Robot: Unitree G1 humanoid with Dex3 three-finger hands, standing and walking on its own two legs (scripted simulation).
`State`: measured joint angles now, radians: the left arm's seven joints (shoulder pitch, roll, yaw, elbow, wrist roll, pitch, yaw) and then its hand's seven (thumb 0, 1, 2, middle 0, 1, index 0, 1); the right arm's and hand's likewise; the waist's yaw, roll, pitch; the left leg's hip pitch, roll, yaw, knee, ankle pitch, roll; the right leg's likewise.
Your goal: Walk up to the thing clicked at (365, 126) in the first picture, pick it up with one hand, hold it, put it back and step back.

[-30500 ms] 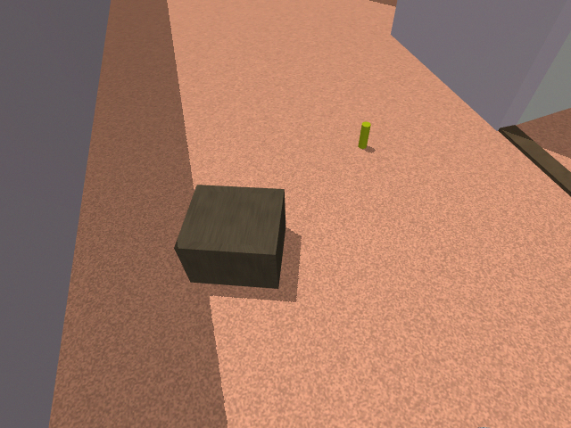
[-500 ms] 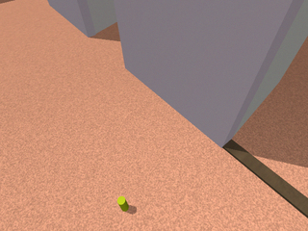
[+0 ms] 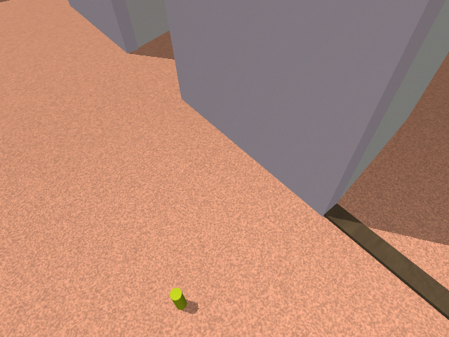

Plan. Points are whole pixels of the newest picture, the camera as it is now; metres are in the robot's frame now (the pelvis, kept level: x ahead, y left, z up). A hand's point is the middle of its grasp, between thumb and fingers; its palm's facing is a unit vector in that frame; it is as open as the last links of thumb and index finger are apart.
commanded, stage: stand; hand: left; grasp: from the side
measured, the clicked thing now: (178, 299) +0.38 +0.21 -0.71
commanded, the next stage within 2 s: step back in 0.16 s
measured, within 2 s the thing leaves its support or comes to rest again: neither
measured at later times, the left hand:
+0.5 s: hand out of the picture +0.05 +0.27 -0.17, palm faces -0.03 -0.91 -0.42, open 7.4 cm
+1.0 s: hand out of the picture -0.08 +0.29 -0.18, palm faces +0.05 -0.91 -0.41, open 7.4 cm
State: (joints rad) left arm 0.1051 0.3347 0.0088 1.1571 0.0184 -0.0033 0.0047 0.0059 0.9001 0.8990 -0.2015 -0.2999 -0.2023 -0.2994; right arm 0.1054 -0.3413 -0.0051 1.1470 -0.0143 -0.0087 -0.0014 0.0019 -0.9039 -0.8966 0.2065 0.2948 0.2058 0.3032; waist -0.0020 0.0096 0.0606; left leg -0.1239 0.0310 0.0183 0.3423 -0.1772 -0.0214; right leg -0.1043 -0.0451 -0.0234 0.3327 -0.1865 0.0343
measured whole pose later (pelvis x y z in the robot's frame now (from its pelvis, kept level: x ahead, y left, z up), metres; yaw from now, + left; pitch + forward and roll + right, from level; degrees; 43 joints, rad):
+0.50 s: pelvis -0.06 -0.01 -0.03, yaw +0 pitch -2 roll +0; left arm 0.07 0.41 0.06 0.96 0.01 0.04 0.00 0.01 0.90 0.90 -0.20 -0.30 -0.20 -0.30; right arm 0.06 -0.39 -0.06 0.95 -0.01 0.06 0.02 0.00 -0.90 -0.90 0.21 0.29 0.21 0.30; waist -0.01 0.00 0.18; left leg -0.39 0.04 0.00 0.68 -0.26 -0.01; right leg -0.39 -0.02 0.00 0.78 -0.37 -0.04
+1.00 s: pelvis -0.17 +0.01 -0.03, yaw +4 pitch -2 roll +1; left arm 0.12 0.39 0.06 0.82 0.02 0.05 0.03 0.01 0.90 0.90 -0.20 -0.30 -0.21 -0.30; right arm 0.12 -0.39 -0.06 0.90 -0.03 0.05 0.01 0.00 -0.90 -0.90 0.21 0.29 0.21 0.30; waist 0.02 -0.02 0.22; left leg -0.28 -0.05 -0.01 0.71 -0.39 0.03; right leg -0.48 -0.03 0.04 0.80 -0.39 0.00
